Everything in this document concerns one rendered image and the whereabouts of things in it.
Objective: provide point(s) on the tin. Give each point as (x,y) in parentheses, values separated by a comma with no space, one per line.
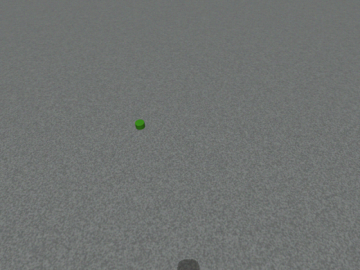
(140,124)

